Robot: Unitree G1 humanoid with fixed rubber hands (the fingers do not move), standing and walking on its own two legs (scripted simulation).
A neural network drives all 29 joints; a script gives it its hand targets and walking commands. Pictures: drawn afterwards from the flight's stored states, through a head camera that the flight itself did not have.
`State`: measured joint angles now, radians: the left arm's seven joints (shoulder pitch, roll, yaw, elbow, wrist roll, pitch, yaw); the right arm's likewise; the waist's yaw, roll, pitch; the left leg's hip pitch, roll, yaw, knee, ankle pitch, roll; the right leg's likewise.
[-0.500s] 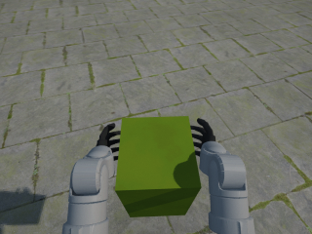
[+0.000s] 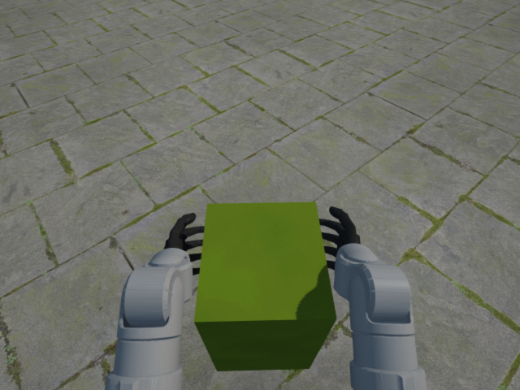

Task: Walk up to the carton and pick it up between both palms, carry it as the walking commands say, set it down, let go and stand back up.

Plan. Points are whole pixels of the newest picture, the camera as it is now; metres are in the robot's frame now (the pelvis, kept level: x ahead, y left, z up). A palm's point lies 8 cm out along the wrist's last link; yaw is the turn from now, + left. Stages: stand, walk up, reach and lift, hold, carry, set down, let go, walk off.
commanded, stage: carry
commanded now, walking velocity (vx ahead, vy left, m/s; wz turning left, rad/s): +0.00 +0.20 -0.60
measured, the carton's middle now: (262, 293) +0.28 -0.02 +0.01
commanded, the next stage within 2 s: none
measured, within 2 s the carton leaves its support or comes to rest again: neither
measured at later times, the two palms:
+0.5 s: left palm (162, 271) +0.29 +0.12 +0.08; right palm (340, 308) +0.22 -0.11 +0.08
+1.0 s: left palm (135, 277) +0.29 +0.16 +0.07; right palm (296, 358) +0.16 -0.05 +0.09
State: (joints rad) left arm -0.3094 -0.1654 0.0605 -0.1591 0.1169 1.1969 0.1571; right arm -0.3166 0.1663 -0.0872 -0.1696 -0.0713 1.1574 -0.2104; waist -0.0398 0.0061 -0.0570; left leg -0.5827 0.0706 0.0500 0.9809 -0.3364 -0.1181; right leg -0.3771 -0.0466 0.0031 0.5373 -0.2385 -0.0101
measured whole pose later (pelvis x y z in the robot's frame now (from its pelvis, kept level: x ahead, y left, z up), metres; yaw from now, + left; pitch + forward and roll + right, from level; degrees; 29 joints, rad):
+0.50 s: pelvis -0.03 +0.10 -0.01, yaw -19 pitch +6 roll +0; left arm -0.30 -0.16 0.07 -0.16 0.10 1.20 0.17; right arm -0.33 0.17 -0.08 -0.14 -0.12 1.16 -0.17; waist 0.00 0.02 -0.13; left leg -0.43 0.12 0.23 0.68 -0.34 -0.02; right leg -0.37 -0.01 -0.11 0.60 -0.31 -0.01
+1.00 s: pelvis -0.02 +0.22 +0.00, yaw -36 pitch +5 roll -1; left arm -0.26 -0.15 0.04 -0.22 0.09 1.21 0.19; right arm -0.32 0.17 -0.07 -0.16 -0.09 1.15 -0.17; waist 0.02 -0.02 -0.07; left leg -0.37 0.10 0.15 0.56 -0.27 0.00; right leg -0.58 -0.04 -0.08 1.05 -0.48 0.04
